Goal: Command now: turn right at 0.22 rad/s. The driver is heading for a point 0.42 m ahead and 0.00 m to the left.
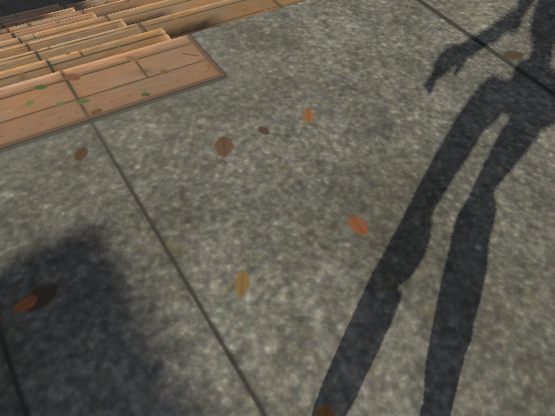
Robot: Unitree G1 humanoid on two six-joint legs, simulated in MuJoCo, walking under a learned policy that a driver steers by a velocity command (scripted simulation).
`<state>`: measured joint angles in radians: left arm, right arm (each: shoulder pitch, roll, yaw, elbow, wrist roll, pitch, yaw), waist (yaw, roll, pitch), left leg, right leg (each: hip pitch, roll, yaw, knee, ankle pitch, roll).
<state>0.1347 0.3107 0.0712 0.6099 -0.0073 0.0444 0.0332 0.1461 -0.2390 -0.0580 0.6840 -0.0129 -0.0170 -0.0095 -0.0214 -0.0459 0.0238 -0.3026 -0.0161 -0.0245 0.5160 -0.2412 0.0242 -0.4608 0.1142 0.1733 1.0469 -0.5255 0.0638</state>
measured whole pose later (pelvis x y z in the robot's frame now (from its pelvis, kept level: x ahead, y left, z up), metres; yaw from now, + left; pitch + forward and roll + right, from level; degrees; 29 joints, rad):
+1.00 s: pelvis +0.03 -0.01 +0.00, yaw -1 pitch +1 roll +0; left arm 0.37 0.23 0.05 0.83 -0.03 -0.05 0.02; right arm 0.24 -0.24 -0.05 0.89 0.05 -0.07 0.00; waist 0.02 -0.02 -0.02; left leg -0.37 0.02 0.02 0.79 -0.46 0.07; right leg -0.14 -0.01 0.08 0.49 -0.36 -0.02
